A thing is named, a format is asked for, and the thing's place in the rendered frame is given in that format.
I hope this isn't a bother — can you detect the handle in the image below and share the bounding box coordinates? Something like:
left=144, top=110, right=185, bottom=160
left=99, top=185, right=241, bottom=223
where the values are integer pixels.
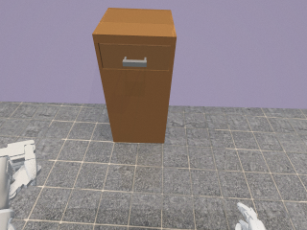
left=122, top=57, right=147, bottom=67

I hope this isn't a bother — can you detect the cabinet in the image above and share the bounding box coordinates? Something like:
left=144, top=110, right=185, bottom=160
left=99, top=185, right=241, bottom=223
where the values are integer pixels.
left=92, top=8, right=177, bottom=144

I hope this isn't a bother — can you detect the drawer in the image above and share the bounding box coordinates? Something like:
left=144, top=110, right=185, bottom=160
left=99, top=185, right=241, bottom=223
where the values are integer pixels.
left=99, top=43, right=171, bottom=71

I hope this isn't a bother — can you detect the left robot hand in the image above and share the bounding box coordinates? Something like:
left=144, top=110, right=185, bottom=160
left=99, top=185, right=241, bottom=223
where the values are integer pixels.
left=0, top=140, right=41, bottom=210

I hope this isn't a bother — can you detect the left robot forearm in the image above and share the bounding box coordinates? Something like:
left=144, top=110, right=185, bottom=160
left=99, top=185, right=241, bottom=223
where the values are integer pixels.
left=0, top=209, right=16, bottom=230

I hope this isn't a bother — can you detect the right robot hand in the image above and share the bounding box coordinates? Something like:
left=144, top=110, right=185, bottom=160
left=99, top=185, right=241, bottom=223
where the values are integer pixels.
left=235, top=202, right=266, bottom=230

